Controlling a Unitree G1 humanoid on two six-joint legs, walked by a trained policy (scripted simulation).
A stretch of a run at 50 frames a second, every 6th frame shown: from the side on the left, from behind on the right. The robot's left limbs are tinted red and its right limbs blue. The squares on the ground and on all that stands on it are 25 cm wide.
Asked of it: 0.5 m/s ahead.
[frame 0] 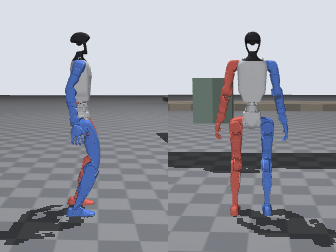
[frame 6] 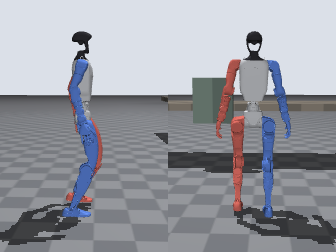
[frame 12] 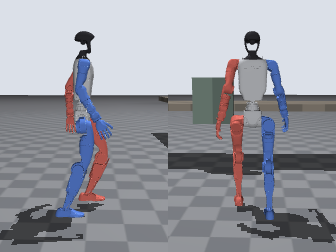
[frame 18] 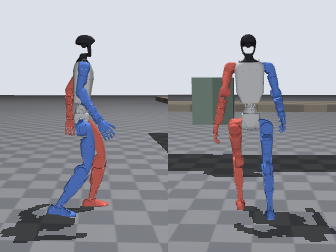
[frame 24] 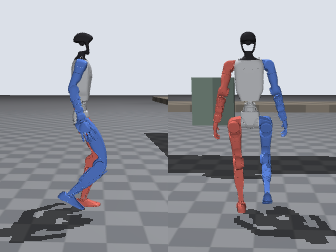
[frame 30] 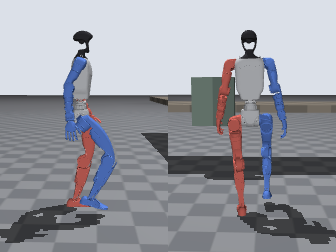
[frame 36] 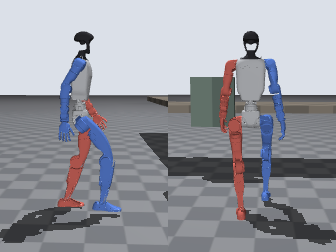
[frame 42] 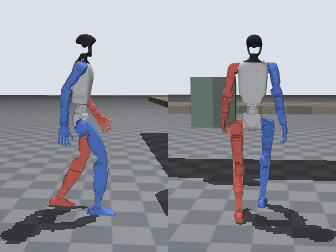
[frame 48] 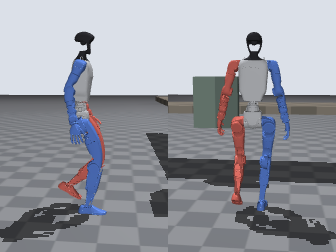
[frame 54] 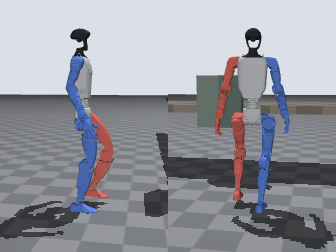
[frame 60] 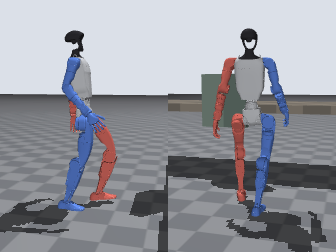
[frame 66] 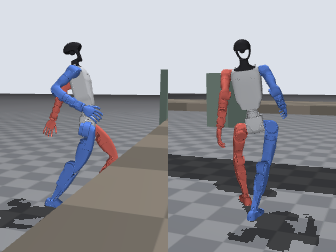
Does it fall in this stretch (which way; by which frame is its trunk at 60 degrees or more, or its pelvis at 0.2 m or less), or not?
no
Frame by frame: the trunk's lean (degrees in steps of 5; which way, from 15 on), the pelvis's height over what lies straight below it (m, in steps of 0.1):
0: 0, 0.8
6: 0, 0.8
12: 0, 0.8
18: 5, 0.8
24: 5, 0.8
30: 0, 0.8
36: 5, 0.8
42: 5, 0.8
48: 5, 0.8
54: 0, 0.8
60: 10, 0.8
66: 15 backward and to its left, 0.7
